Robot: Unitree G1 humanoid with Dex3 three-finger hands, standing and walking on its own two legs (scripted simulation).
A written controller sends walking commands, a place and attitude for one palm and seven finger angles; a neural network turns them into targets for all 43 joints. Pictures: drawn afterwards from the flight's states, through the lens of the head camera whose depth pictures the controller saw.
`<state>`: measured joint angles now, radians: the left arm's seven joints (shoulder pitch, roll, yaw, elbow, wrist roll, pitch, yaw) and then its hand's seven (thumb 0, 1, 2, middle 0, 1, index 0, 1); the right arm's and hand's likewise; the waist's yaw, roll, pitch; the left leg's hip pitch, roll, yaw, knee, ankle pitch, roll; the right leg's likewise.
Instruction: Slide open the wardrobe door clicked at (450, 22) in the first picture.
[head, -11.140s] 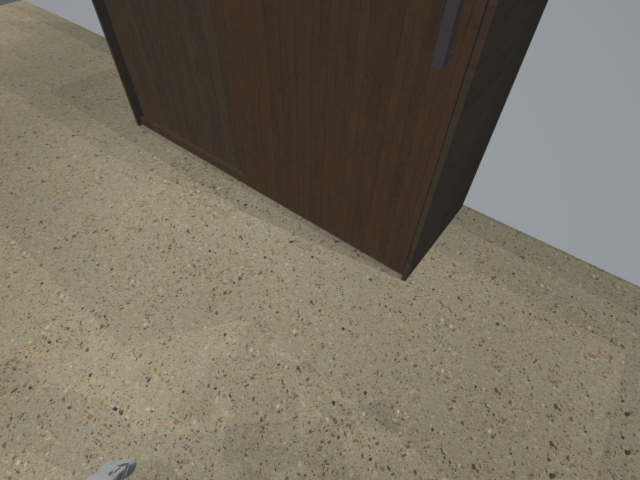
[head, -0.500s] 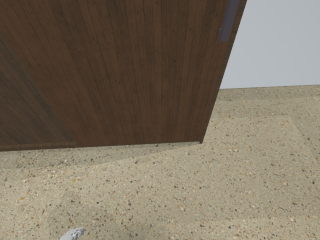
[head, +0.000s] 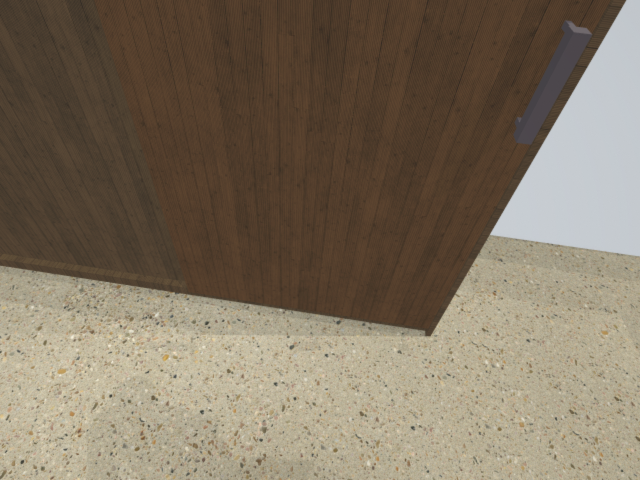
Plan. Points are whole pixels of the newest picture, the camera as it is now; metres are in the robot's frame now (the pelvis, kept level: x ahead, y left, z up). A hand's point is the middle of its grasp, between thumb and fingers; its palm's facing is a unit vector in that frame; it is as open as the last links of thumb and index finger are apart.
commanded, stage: take the last steps up to it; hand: right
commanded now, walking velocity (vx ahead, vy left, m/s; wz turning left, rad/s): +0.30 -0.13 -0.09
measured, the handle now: (544, 84) +0.73 -0.31 +0.19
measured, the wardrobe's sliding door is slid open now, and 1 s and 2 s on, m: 0.00 0.00 0.00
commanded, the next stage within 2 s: come to a stop and stand still in 0.54 s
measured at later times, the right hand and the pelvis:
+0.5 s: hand out of the picture +0.04 -0.24 -0.19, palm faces +0.13 +0.98 -0.15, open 7.3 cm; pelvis +0.16 -0.09 -0.02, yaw -2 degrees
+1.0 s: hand (489, 379) +0.34 -0.27 -0.16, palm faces -0.01 +0.97 -0.22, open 7.3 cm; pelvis +0.24 -0.10 +0.00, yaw +0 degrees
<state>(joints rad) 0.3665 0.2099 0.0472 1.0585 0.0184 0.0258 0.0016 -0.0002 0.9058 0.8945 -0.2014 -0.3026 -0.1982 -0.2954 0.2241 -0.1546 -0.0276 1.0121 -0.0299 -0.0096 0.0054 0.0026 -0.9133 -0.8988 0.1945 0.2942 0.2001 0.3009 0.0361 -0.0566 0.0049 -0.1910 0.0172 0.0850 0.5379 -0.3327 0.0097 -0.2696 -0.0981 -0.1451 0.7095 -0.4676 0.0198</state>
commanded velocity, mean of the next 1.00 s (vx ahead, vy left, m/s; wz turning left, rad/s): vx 0.05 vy -0.03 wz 0.00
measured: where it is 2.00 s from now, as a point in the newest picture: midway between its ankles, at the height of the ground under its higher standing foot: outside the picture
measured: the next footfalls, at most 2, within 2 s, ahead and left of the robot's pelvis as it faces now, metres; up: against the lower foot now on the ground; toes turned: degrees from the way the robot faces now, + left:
right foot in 0.44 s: +0.28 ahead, -0.19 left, +0.00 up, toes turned -11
left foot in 0.96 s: +0.31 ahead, +0.01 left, +0.00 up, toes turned +3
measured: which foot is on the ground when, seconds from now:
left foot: down 0.00-0.44, up 0.46-0.94, down 0.96-1.00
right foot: up 0.00-0.42, down 0.44-0.98, up 1.00-1.00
